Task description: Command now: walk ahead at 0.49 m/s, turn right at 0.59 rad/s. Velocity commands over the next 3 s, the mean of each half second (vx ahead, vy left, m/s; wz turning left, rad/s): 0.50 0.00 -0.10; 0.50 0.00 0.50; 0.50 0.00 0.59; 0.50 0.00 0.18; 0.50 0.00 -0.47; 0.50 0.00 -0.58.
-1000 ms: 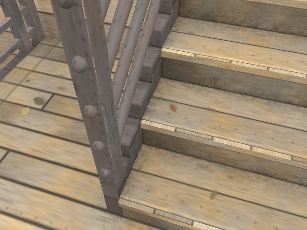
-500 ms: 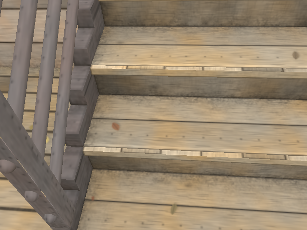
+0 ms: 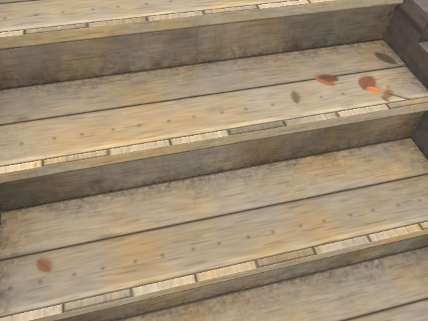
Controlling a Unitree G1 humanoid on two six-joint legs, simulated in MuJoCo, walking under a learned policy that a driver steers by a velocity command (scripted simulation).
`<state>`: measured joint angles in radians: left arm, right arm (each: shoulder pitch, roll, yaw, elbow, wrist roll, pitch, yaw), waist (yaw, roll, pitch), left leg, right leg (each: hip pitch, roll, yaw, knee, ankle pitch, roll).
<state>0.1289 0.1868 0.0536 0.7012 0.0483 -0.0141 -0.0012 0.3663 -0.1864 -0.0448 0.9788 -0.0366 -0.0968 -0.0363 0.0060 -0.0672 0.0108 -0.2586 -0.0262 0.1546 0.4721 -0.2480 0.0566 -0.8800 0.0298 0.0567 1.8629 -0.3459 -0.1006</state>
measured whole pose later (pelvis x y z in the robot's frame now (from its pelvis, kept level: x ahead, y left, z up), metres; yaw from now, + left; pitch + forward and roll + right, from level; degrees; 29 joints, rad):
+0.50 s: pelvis +0.26 -0.11 +0.12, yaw +1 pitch +2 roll -1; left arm 0.19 0.17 0.06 0.86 0.03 -0.05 0.00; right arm 0.27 -0.20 -0.09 0.79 -0.03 -0.08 0.00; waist -0.06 0.03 0.00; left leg -0.76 0.02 -0.10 1.81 -0.03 0.09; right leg -0.53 -0.04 -0.22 0.89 -0.40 -0.09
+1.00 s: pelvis +0.52 -0.08 +0.25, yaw +17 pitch +2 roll +2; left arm 0.37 0.15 0.03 0.81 0.04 -0.10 -0.01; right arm 0.17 -0.20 -0.05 0.79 -0.02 0.02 -0.01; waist 0.01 0.02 -0.04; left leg -0.66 -0.16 0.17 1.11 -0.49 0.20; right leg -0.51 -0.06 0.00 1.66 -0.07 -0.05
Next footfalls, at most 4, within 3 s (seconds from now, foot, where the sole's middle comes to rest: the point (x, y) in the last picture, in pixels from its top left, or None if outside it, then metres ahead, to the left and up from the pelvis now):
0.30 right None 0.34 -0.19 -0.60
0.88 left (237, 230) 0.60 -0.04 -0.43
1.38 right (246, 88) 0.96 -0.06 -0.27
1.90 left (79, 4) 1.09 0.40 -0.10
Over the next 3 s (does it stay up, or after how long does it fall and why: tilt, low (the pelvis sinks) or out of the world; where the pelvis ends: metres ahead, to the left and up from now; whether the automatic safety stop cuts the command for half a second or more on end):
stays up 1.56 0.44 0.84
